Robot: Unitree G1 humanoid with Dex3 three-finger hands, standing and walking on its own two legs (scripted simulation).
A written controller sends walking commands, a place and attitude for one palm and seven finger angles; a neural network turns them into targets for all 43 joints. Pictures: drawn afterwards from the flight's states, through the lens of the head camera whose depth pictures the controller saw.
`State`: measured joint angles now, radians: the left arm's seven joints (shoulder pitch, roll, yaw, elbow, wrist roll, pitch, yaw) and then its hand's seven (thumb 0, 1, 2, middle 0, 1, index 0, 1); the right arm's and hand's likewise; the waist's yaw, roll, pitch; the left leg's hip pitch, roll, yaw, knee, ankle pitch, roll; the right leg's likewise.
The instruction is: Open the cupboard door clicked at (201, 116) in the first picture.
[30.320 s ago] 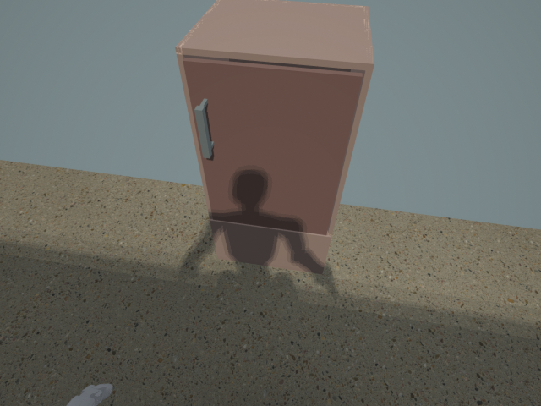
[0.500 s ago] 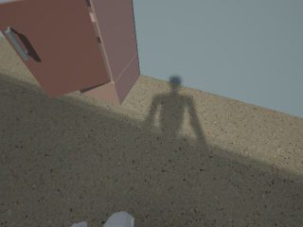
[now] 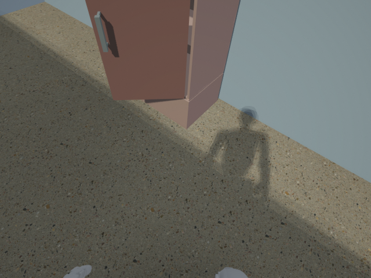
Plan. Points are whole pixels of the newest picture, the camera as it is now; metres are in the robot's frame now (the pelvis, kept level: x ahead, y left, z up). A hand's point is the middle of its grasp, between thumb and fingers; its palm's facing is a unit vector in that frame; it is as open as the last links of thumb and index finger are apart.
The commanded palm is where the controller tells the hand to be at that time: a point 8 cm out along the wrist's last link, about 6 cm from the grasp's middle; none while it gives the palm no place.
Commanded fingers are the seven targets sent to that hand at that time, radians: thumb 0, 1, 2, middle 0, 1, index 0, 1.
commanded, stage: turn to face it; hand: left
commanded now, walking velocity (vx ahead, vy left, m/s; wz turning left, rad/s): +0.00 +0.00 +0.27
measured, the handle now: (102, 32) +1.02 +0.42 -0.05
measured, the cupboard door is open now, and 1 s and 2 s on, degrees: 44 44 44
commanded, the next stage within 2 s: take the last steps up to it in 0.18 s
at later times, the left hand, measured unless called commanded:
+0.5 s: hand out of the picture -0.01 +0.14 -0.16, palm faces +0.26 -0.94 -0.23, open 7.3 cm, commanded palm none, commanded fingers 0.00 0.90 0.90 -0.20 -0.30 -0.20 -0.30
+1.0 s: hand out of the picture +0.12 +0.27 -0.17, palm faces +0.24 -0.95 -0.18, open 7.4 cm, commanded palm none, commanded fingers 0.00 0.90 0.90 -0.20 -0.30 -0.20 -0.30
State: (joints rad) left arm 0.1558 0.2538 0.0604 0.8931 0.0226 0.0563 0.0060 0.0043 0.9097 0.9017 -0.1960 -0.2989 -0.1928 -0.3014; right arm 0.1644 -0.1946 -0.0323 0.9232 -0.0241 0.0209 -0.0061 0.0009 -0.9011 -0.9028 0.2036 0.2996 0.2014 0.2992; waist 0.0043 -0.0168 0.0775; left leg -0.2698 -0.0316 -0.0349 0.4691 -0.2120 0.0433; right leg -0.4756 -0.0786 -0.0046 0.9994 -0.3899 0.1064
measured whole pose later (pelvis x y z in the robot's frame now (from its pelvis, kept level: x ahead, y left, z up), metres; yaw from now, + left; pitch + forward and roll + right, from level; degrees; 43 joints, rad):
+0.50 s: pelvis +0.01 -0.04 +0.00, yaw +12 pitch +0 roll +2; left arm 0.31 0.16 0.04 0.99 0.03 -0.04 0.01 0.00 0.92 0.90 -0.20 -0.30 -0.20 -0.30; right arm 0.20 -0.23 -0.08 1.04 -0.03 0.06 0.02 0.00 -0.91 -0.90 0.20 0.30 0.19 0.30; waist 0.02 0.00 0.05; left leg -0.45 0.04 0.01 1.00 -0.35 -0.06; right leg -0.12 -0.07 -0.18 0.42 -0.30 -0.02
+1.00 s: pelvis +0.11 +0.08 +0.00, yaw +12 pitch -1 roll +1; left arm 0.20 0.20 0.06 1.02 0.03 0.00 -0.01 0.01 0.91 0.90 -0.19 -0.30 -0.19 -0.30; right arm 0.33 -0.17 -0.04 1.07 -0.02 -0.07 -0.03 -0.02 -0.94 -0.90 0.20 0.30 0.20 0.30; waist 0.01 -0.04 0.04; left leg -0.05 -0.04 0.14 0.32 -0.26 0.06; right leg -0.58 -0.10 -0.06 1.03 -0.21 0.02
